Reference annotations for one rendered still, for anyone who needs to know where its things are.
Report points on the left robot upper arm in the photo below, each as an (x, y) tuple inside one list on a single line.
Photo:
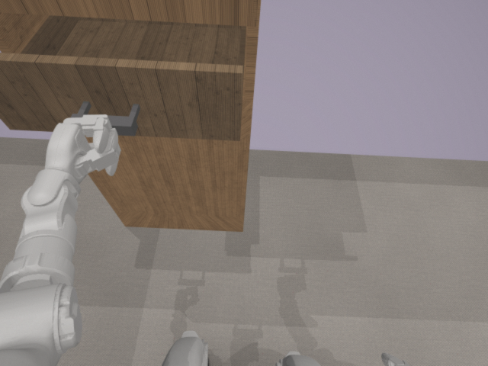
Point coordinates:
[(38, 325)]

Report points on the handle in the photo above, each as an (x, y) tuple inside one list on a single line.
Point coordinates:
[(125, 126)]

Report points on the drawer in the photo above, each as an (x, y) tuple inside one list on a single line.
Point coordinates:
[(187, 78)]

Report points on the left robot forearm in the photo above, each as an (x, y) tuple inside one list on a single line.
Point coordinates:
[(46, 246)]

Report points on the cabinet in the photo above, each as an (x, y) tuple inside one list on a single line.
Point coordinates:
[(163, 182)]

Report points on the robot left thigh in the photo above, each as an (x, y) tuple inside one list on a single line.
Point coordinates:
[(187, 351)]

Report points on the robot left hand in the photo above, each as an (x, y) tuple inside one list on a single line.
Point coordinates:
[(69, 150)]

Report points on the robot left shin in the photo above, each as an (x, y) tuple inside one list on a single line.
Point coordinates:
[(189, 334)]

